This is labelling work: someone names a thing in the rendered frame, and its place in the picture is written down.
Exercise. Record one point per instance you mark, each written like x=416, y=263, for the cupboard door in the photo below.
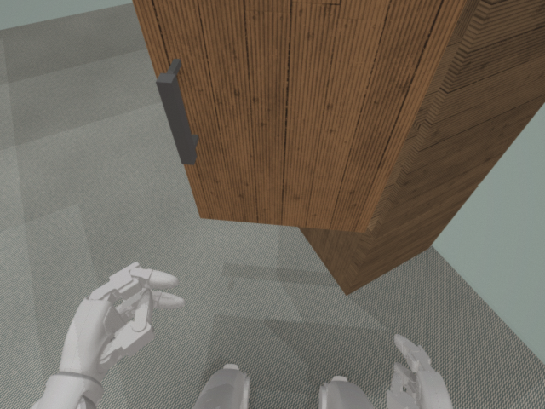
x=301, y=107

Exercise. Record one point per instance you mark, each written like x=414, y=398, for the robot thigh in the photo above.
x=226, y=389
x=342, y=395

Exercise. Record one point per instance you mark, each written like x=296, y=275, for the robot left forearm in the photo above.
x=68, y=390

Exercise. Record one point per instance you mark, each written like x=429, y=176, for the right robot thigh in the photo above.
x=342, y=395

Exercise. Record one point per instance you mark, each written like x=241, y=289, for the handle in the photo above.
x=170, y=94

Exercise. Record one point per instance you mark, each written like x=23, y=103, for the robot left hand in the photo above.
x=87, y=348

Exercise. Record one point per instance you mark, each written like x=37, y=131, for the left robot thigh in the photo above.
x=226, y=389

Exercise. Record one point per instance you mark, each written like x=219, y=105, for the robot right hand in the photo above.
x=425, y=390

